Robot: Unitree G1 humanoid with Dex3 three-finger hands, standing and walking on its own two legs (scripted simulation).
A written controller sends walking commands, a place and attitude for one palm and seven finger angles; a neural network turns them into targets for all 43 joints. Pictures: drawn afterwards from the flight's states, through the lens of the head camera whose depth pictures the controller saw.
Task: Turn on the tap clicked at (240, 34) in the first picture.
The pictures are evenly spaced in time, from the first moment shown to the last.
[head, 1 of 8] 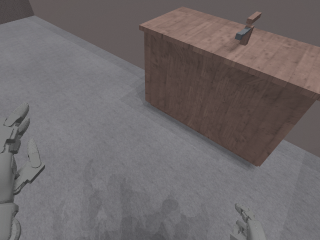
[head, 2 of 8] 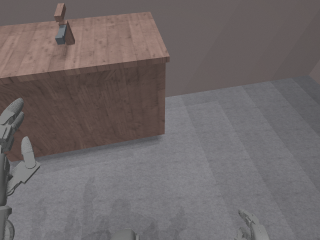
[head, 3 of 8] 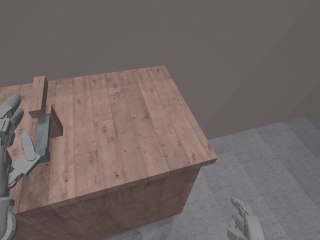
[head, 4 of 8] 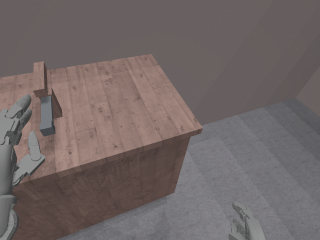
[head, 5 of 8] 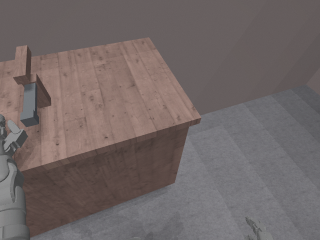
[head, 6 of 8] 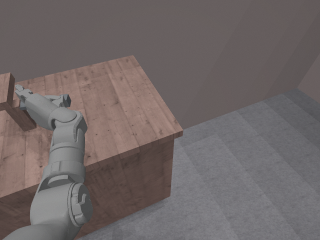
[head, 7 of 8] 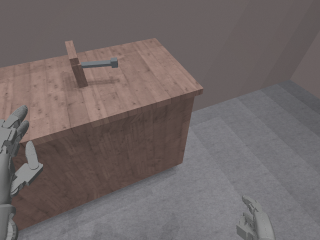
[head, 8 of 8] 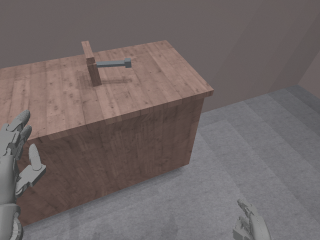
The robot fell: no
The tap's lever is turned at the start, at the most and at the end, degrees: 0 75 75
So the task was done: yes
